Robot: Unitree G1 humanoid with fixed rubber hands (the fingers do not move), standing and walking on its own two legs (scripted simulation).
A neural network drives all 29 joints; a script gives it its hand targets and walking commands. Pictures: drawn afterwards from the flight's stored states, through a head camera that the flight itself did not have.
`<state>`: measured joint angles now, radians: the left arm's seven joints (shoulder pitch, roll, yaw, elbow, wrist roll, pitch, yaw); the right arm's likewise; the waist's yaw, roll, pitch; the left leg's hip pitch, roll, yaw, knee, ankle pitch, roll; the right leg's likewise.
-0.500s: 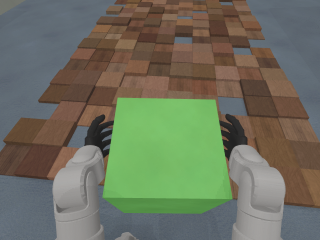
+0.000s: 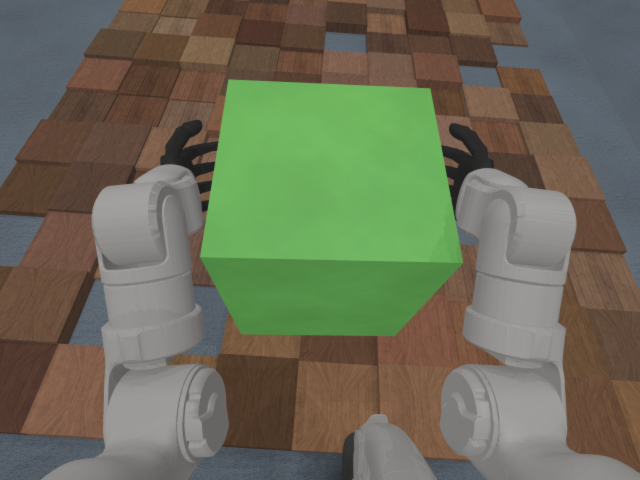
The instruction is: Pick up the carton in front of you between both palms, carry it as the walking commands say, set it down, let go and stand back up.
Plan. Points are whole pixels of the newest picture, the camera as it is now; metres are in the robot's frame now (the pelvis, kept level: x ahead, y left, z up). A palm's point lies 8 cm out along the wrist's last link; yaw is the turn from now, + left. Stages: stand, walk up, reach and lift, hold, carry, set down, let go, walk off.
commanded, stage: carry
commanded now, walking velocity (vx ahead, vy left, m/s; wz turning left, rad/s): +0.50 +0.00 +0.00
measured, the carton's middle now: (323, 226) +0.40 -0.01 +0.08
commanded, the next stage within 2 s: none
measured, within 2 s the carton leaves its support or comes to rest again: neither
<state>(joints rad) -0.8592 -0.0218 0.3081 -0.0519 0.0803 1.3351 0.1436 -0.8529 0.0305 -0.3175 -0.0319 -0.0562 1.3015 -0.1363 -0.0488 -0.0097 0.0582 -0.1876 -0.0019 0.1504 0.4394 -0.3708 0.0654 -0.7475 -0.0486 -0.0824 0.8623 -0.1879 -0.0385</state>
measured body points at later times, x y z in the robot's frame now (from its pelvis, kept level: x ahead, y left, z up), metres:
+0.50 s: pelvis +0.36 +0.00 +0.03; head +0.42 +0.00 +0.47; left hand +0.76 +0.16 +0.18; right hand +0.76 -0.14 +0.18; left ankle +0.44 +0.08 -0.68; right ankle +0.21 -0.10 -0.63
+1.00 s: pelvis +0.68 -0.05 +0.03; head +0.73 -0.06 +0.48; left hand +1.07 +0.10 +0.17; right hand +1.08 -0.20 +0.17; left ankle +0.61 +0.08 -0.59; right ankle +0.70 -0.10 -0.70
